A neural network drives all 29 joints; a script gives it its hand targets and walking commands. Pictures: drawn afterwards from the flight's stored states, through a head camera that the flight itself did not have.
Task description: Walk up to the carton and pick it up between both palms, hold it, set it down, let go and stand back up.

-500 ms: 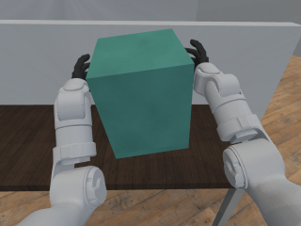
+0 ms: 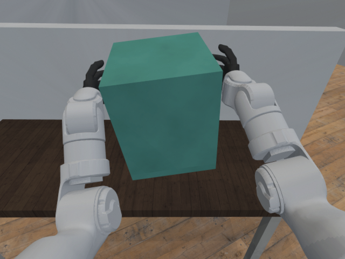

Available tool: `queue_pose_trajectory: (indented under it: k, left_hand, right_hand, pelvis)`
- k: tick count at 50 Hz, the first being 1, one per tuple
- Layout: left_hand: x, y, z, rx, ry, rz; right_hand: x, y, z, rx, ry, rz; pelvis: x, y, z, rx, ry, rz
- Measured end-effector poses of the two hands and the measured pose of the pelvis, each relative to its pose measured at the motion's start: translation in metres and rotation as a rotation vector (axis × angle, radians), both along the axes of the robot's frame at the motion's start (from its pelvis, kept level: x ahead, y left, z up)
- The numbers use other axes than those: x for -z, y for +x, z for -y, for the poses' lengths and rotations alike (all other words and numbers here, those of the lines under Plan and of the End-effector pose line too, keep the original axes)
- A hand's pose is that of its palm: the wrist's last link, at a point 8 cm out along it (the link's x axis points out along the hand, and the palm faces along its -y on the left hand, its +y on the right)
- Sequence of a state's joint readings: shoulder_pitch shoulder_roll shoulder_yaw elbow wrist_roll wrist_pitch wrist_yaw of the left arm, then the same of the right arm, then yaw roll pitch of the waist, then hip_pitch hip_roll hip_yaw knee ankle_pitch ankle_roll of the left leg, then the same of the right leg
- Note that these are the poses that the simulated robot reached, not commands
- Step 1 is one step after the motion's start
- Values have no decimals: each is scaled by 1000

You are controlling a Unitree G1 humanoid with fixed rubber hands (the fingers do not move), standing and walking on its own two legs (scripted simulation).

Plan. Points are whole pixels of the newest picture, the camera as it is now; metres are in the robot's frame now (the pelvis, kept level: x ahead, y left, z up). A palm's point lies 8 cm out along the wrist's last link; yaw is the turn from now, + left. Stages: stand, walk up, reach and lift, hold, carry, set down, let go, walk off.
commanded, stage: hold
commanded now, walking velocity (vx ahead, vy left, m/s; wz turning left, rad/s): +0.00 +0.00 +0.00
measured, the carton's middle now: (165, 106) +0.39 +0.00 +0.23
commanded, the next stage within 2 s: none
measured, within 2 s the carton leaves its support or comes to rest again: neither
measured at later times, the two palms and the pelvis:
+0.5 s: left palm (93, 96) +0.37 +0.15 +0.27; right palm (229, 79) +0.37 -0.14 +0.30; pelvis +0.00 +0.00 +0.00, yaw +0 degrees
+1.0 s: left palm (95, 94) +0.37 +0.15 +0.28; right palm (232, 80) +0.36 -0.14 +0.30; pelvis +0.00 +0.00 +0.00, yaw +0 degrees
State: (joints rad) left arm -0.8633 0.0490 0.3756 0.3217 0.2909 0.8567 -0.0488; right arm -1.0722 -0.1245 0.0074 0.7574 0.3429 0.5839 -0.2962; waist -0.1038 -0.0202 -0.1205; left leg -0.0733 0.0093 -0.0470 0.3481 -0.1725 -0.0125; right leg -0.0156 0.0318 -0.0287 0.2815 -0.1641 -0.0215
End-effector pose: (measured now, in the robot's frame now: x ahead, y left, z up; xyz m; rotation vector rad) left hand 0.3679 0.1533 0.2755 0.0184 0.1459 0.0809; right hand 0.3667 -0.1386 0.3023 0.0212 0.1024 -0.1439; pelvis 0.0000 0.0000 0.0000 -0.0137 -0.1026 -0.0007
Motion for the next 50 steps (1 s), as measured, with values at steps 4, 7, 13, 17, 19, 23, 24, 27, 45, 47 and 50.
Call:
queue_pose_trajectory:
  k: [4, 7, 13, 17, 19, 23, 24, 27, 45, 47, 50]
  left_hand:
    - [0, 0, 0, 1, 1, 0]
    - [1, 1, -1, 2, 2, 0]
    - [2, 1, 0, 2, 4, 0]
    - [2, 1, 0, 2, 5, 0]
    - [2, 1, 0, 1, 5, 0]
    - [2, 1, 1, 0, 4, 1]
    - [2, 1, 1, 0, 4, 1]
    - [2, 0, 1, -1, 2, 1]
    - [-2, -4, 4, -8, -11, 0]
    - [-3, -3, 5, -7, -12, 0]
    - [-3, -3, 5, -4, -13, -3]
  right_hand:
    - [0, 0, 0, 1, 0, 0]
    - [0, 0, -1, 1, 1, 0]
    - [1, 0, -1, 2, 3, -1]
    - [1, 1, 0, 1, 3, -1]
    - [1, 1, 0, 1, 3, -1]
    - [2, 1, 0, 0, 3, 0]
    - [2, 1, 1, 0, 3, 0]
    - [2, 1, 1, -1, 3, -1]
    - [3, -3, 5, -4, 6, -3]
    - [2, -3, 5, -3, 6, -3]
    - [2, -3, 5, -1, 3, -7]
  pelvis:
    - [0, 0, -1, 0, 0, -1]
    - [0, 1, -1, 1, -1, -1]
    - [0, 1, -2, 3, -1, -1]
    - [0, 1, -2, 4, -1, -1]
    - [0, 2, -2, 4, -1, 0]
    - [0, 2, -2, 3, -1, 0]
    - [0, 2, -2, 3, -1, 1]
    - [0, 2, -1, 3, -1, 2]
    - [0, -1, 3, 6, 1, 7]
    - [0, -2, 3, 6, 2, 6]
    - [0, -2, 4, 6, 2, 5]
